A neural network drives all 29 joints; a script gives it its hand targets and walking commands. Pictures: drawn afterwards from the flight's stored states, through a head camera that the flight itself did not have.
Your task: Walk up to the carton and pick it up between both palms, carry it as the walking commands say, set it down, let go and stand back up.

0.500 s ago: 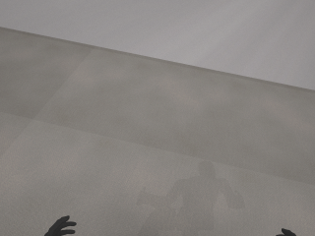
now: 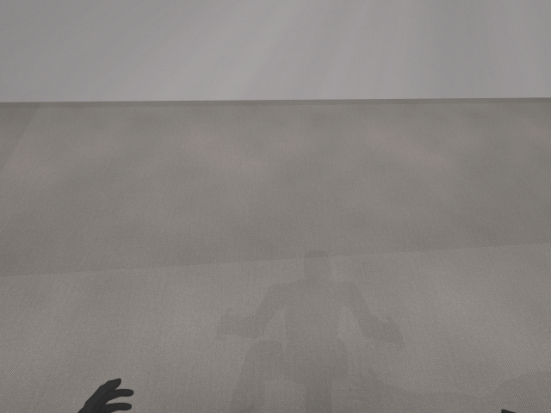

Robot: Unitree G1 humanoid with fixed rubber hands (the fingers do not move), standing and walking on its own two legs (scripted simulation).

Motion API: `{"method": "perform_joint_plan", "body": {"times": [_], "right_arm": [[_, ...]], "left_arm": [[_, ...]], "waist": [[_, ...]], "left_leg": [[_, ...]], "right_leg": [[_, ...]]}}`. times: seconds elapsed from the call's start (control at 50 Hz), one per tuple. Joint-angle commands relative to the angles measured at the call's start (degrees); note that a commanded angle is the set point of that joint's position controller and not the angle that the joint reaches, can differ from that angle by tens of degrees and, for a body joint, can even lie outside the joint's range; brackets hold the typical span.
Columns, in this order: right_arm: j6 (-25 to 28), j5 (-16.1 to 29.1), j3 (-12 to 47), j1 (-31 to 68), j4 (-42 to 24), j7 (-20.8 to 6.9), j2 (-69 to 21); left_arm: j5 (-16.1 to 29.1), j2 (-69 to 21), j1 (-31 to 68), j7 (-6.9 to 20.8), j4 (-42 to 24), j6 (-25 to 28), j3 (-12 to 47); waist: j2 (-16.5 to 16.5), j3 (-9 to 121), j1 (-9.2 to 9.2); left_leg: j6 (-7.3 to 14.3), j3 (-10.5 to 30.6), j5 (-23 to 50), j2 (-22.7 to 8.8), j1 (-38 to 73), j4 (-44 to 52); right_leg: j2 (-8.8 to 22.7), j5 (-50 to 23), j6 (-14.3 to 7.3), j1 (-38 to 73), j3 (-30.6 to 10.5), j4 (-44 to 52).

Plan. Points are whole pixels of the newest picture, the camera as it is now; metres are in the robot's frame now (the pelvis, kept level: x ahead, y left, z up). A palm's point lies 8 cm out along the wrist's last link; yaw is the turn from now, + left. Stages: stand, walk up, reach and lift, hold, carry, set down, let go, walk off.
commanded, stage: walk up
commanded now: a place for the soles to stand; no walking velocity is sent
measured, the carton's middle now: out of the picture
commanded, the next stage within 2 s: none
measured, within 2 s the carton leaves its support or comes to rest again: neither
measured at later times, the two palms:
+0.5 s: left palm (195, 333) +0.27 +0.15 -0.11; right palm out of the picture +0.02 -0.44 -0.08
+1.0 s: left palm (307, 258) +0.43 -0.06 -0.12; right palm out of the picture +0.01 -0.53 -0.07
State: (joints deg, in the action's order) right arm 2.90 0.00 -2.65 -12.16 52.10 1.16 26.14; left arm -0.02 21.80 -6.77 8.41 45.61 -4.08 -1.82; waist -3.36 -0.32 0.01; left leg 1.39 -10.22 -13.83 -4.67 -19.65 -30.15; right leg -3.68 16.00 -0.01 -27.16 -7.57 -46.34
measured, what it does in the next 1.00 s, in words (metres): steps to the right, turning right: right foot, then left foot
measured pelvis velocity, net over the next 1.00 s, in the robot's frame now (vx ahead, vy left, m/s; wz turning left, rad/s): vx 0.15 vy -0.20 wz -0.68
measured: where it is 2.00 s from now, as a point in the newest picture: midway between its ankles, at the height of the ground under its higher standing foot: (438, 388)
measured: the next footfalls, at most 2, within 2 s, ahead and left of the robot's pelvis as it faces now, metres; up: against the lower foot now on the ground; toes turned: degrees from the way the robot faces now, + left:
right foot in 0.18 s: +0.06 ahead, -0.20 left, +0.00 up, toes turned -4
left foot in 0.40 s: +0.13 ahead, +0.03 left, +0.00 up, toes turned -8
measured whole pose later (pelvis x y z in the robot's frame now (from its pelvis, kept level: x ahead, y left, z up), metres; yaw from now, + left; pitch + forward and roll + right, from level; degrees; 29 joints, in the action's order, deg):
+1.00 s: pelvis +0.15 -0.20 -0.01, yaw -39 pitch +5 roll +0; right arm 6.2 0.0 -3.1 -11.5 52.1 1.4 26.2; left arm 0.0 21.7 -8.7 7.5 44.6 -3.1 -3.0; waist -3.4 1.1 0.0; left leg 0.0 -11.0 -19.6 -6.4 -18.5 -33.8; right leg -3.3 22.3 0.1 -25.2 -6.7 -46.7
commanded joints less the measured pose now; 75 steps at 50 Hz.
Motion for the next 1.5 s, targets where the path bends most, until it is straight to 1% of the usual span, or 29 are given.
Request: {"method": "perform_joint_plan", "body": {"times": [0.0,0.14,0.16,0.2,0.24,0.36,0.4,0.42,0.56,0.64,0.68,0.7,0.74,0.82,0.86,0.88,0.9,0.92,0.98,1.14,1.18,1.2,1.22,1.24,1.38,1.4,1.42,1.44,1.48], "right_arm": [[2.95,-0.85,-7.01,-0.57,-2.89,0.83,18.21],[2.74,0.54,-6.87,2.32,-2.92,-0.64,18.48],[2.39,0.89,-5.96,3.43,-3.38,-0.86,16.94],[1.71,0.43,-2.99,4.64,-6.78,-0.45,10.81],[2.28,1.45,-3.17,6.80,-5.99,0.37,12.95],[4.10,2.06,-3.97,-9.01,0.27,1.51,13.87],[4.11,-0.32,-7.26,-11.80,-0.08,2.24,22.73],[4.29,-0.18,-7.63,-6.46,-2.19,2.17,24.90],[4.58,0.28,-6.96,-3.01,-2.87,0.54,19.19],[3.83,0.78,-6.40,4.81,-3.85,-0.42,18.21],[3.49,0.52,-3.25,6.56,-6.68,-0.42,11.71],[3.66,0.33,-2.66,7.51,-7.47,0.14,11.28],[4.68,1.33,-2.94,7.90,-5.86,0.23,13.66],[5.45,1.54,-4.13,-0.41,-2.31,1.10,14.79],[5.71,1.12,-4.62,-9.26,0.42,1.47,14.57],[5.61,-0.46,-6.66,-13.68,1.10,1.93,20.12],[5.52,-0.80,-7.72,-11.62,-0.19,2.39,23.52],[5.71,-0.57,-7.83,-8.09,-1.80,2.49,24.71],[5.29,-0.94,-7.26,-5.42,-1.14,1.64,18.42],[4.65,-0.49,-6.35,0.72,-2.55,-0.21,19.12],[4.36,0.26,-4.76,4.72,-4.00,-0.61,15.86],[4.78,0.32,-2.85,5.70,-5.81,-0.56,11.03],[5.24,0.37,-2.85,7.33,-6.25,-0.38,13.32],[5.67,0.76,-2.57,8.93,-5.66,-0.66,13.64],[6.72,0.80,-3.69,-7.60,0.92,0.63,13.72],[6.82,-0.41,-5.24,-14.16,2.78,1.12,17.27],[6.77,-1.73,-7.15,-16.07,2.49,1.90,23.23],[6.66,-1.75,-7.75,-10.61,0.63,2.15,26.32],[6.48,-1.48,-7.18,-3.64,-0.65,1.33,21.77]], "left_arm": [[-3.93,13.82,4.73,1.56,-6.75,2.55,-6.17],[-3.85,13.25,-1.37,0.82,-5.02,2.95,-7.13],[-4.32,14.72,-4.35,0.35,-3.99,3.13,-7.77],[-4.46,24.11,-7.12,-1.28,-3.78,2.72,-9.87],[-3.45,22.49,-3.54,-2.14,-5.70,1.84,-8.75],[-3.22,13.85,8.40,-0.90,-10.74,1.85,-5.49],[-4.29,7.37,10.56,-0.96,-13.34,2.96,-4.00],[-5.29,11.60,7.68,-0.94,-12.12,3.25,-4.66],[-4.24,13.16,6.66,1.57,-8.58,3.64,-6.61],[-4.22,14.38,-3.70,0.50,-3.64,3.36,-8.03],[-4.55,23.63,-10.43,-1.50,-1.86,3.28,-10.49],[-3.54,25.14,-7.16,-1.81,-3.39,2.85,-10.37],[-2.10,20.38,-3.17,-2.12,-4.92,2.25,-8.28],[-3.01,17.79,3.38,-1.76,-7.51,2.26,-7.50],[-2.63,14.53,10.65,-1.06,-9.49,2.59,-6.25],[-2.38,8.59,13.04,-1.12,-11.58,3.40,-4.87],[-4.32,8.29,10.78,-1.31,-11.59,3.66,-4.29],[-4.76,12.31,8.89,-1.30,-10.81,3.81,-4.96],[-3.49,14.59,9.76,0.34,-7.79,4.40,-6.73],[-4.35,13.49,4.22,1.30,-5.55,3.92,-7.65],[-5.01,20.32,-10.17,-0.51,-0.47,3.86,-10.57],[-4.51,24.41,-9.23,-1.68,-1.24,3.99,-11.05],[-3.12,24.59,-7.44,-1.76,-1.50,3.52,-10.45],[-2.08,22.04,-5.76,-2.08,-1.72,3.39,-9.48],[-2.40,16.66,8.95,-1.30,-8.05,3.46,-6.84],[-2.18,11.95,14.49,-1.16,-10.82,4.06,-5.58],[-3.40,7.88,15.24,-1.22,-12.45,4.54,-4.75],[-5.23,11.61,12.00,-1.23,-11.95,4.18,-5.19],[-4.51,16.35,9.58,0.07,-8.87,4.29,-6.35]], "waist": [[7.83,5.97,-2.76],[10.09,9.77,0.93],[5.69,9.75,3.35],[-16.19,3.64,5.58],[-10.52,0.89,4.11],[-6.54,13.40,-4.25],[12.28,16.67,-7.76],[7.77,15.30,-5.91],[9.58,6.69,-3.13],[8.25,8.63,4.85],[-17.60,5.14,9.65],[-19.41,2.10,7.51],[-6.99,1.35,4.93],[-8.10,7.43,1.01],[-4.15,13.37,-5.41],[10.67,18.79,-9.09],[12.65,18.82,-8.13],[8.60,17.75,-6.83],[7.98,6.79,-4.52],[11.73,4.95,2.00],[-6.53,9.44,12.11],[-20.85,5.90,11.19],[-16.74,3.65,9.44],[-11.13,2.89,8.33],[-6.19,10.30,-3.78],[4.90,16.34,-9.64],[16.99,17.91,-10.78],[10.82,16.86,-8.32],[3.58,9.51,-4.42]], "left_leg": [[10.57,11.44,1.32,-20.95,17.60,15.01],[7.43,1.22,5.25,-18.68,12.41,2.54],[4.52,-1.61,0.69,-13.37,5.39,-5.19],[-1.13,-0.74,-23.70,2.23,-24.78,-25.70],[-1.75,5.90,-20.81,1.83,-28.03,-24.48],[-0.06,8.13,3.15,1.79,15.37,5.75],[8.30,28.06,-2.44,-23.95,34.26,16.96],[12.51,31.01,-4.59,-31.94,28.89,17.30],[10.50,7.40,12.24,-23.40,22.32,8.65],[5.57,-2.72,10.01,-16.19,8.74,-4.92],[-0.23,-3.38,-20.97,0.76,-21.73,-32.29],[-1.33,3.39,-26.11,2.40,-30.30,-32.81],[-1.59,6.85,-20.43,-0.12,-25.51,-28.38],[-1.10,8.08,-12.11,1.60,-7.16,-7.06],[1.23,7.89,2.22,0.23,21.00,7.30],[6.23,20.23,5.59,-12.40,36.98,13.64],[9.85,26.75,12.03,-28.32,41.07,14.41],[13.47,29.60,8.62,-33.07,36.94,13.72],[11.36,11.43,12.81,-23.30,29.26,10.37],[6.39,-3.54,19.72,-18.67,13.42,1.17],[1.09,-8.40,18.02,-6.36,-4.74,-29.63],[-0.19,-2.88,-18.39,3.61,-24.75,-37.53],[-0.63,5.57,-23.98,3.02,-28.96,-36.14],[-0.79,6.94,-20.83,1.02,-27.87,-34.03],[-0.32,4.70,1.11,1.54,12.44,4.37],[3.15,12.71,3.55,-5.42,32.04,10.32],[8.76,28.04,-0.48,-24.35,39.25,17.32],[13.20,32.67,-5.68,-32.74,35.56,17.43],[14.17,22.38,-6.73,-28.52,26.65,14.90]], "right_leg": [[8.58,-1.23,2.19,-12.06,0.61,-4.95],[7.50,-0.29,-1.32,3.80,6.64,14.54],[5.47,-2.49,-3.78,11.81,3.58,20.61],[11.32,-7.56,-12.19,23.84,-24.74,30.13],[11.53,-16.95,-17.61,23.14,-27.23,28.12],[3.93,-21.66,-9.65,0.70,-14.58,16.26],[-1.02,5.61,-2.45,-20.98,-0.98,-0.64],[6.04,7.68,-1.00,-19.99,-2.14,-5.60],[9.71,3.14,-0.65,-11.72,2.65,3.11],[5.46,0.19,-4.85,9.45,7.39,15.89],[10.35,-8.52,-14.07,28.19,-20.69,26.32],[12.59,-16.61,-19.05,29.01,-32.77,28.12],[11.25,-33.84,-20.90,25.94,-26.11,22.31],[10.11,-33.17,-16.69,17.05,-22.75,20.06],[5.15,-27.80,-11.55,-1.58,-13.29,12.04],[-1.23,-17.01,-6.35,-15.10,-1.44,0.22],[2.04,10.08,-3.47,-22.60,1.00,-4.87],[7.35,10.83,-2.37,-21.62,-0.73,-7.90],[9.87,5.35,-1.45,-17.63,0.73,-1.78],[7.51,1.13,-2.55,3.67,12.26,11.47],[5.08,6.39,-10.30,26.46,-1.25,23.09],[12.78,1.77,-16.65,34.36,-26.25,31.70],[14.83,-11.57,-21.99,35.54,-36.22,30.35],[14.39,-21.88,-22.67,33.62,-29.89,26.63],[8.80,-21.06,-12.90,2.30,-12.02,16.51],[3.00,-16.44,-8.04,-13.12,-3.06,5.50],[1.03,8.76,-3.44,-24.41,4.88,-4.35],[7.79,9.91,-1.32,-24.13,0.77,-11.32],[11.05,6.48,-0.60,-20.16,1.26,-9.18]]}}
